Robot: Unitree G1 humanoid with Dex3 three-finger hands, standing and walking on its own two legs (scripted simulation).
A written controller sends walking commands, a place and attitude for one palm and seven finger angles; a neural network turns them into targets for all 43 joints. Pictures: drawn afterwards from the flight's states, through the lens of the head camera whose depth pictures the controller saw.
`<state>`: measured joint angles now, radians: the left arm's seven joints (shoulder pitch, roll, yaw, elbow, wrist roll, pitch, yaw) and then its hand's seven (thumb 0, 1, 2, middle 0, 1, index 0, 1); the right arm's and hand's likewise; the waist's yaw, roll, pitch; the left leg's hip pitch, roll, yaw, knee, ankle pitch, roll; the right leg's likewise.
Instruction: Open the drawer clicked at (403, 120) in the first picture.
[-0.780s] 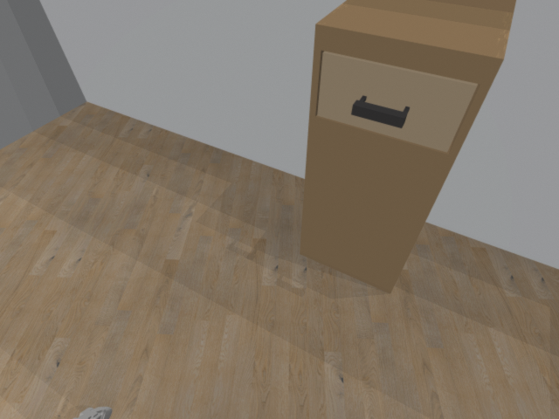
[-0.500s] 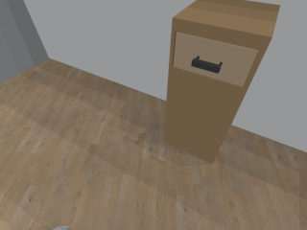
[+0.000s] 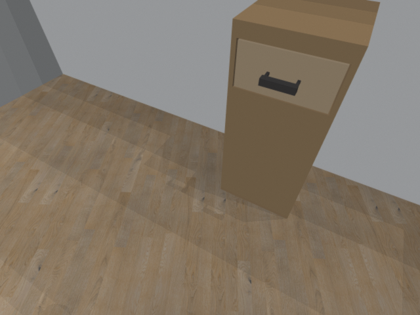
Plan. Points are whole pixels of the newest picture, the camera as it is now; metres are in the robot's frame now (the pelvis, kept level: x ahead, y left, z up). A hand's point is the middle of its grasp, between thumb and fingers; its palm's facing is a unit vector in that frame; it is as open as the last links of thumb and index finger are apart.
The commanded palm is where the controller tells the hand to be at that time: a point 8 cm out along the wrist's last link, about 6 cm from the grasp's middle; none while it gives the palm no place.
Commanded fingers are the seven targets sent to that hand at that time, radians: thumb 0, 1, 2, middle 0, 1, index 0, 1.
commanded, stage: stand and wait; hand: left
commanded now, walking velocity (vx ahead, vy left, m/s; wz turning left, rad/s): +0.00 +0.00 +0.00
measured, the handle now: (280, 81) +0.82 -0.19 +0.02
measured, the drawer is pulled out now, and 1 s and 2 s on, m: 0.00 0.00 0.00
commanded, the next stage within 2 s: look at it before walking up in 0.06 s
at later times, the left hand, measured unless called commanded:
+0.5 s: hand out of the picture +0.08 +0.26 -0.15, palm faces -0.03 -0.94 -0.33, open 7.4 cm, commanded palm none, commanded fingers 0.00 0.90 0.90 -0.20 -0.30 -0.20 -0.30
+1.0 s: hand out of the picture +0.08 +0.24 -0.17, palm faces -0.09 -0.95 -0.31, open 7.4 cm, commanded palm none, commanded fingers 0.00 0.90 0.90 -0.20 -0.30 -0.20 -0.30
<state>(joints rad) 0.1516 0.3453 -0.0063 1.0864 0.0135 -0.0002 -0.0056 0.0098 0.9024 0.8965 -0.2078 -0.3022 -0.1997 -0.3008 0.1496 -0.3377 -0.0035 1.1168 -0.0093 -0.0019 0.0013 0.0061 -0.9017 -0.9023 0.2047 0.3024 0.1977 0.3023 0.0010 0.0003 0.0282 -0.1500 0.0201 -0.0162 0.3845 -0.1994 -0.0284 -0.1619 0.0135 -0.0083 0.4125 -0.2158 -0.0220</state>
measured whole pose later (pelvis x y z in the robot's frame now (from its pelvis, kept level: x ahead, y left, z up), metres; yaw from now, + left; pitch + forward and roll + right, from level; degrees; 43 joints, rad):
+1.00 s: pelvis +0.01 +0.01 -0.01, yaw -5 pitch -1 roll +1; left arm 0.19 0.30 0.02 1.01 0.02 0.05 0.00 0.01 0.90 0.90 -0.21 -0.30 -0.20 -0.30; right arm 0.12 -0.28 -0.02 1.02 -0.01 0.02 -0.02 0.00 -0.90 -0.90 0.20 0.30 0.20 0.30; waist 0.02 -0.01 0.05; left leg -0.20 0.04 0.07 0.49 -0.27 -0.02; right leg -0.25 0.04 0.08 0.54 -0.27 -0.01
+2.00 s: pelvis -0.03 +0.01 -0.01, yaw -25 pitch +0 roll -1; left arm 0.32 0.15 0.03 1.02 0.03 -0.02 0.00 0.01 0.91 0.90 -0.21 -0.30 -0.20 -0.30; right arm 0.34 -0.21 -0.06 1.06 -0.03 0.03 0.01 0.01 -0.91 -0.90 0.20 0.30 0.19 0.30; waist -0.02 0.03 -0.02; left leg -0.48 0.10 0.08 0.99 -0.34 -0.03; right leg -0.12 0.02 -0.05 0.42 -0.30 -0.03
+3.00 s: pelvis +0.25 -0.14 -0.01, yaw -26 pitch -1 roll -3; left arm 0.26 0.14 0.03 1.08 0.02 -0.01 0.03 0.00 0.93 0.90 -0.20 -0.30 -0.20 -0.30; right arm 0.19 -0.17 -0.05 1.04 -0.01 -0.01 -0.02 0.00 -0.91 -0.90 0.20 0.30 0.19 0.30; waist 0.02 0.02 0.04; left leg -0.36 0.09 0.09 0.60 -0.17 -0.02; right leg -0.19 -0.01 -0.19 0.50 -0.29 -0.02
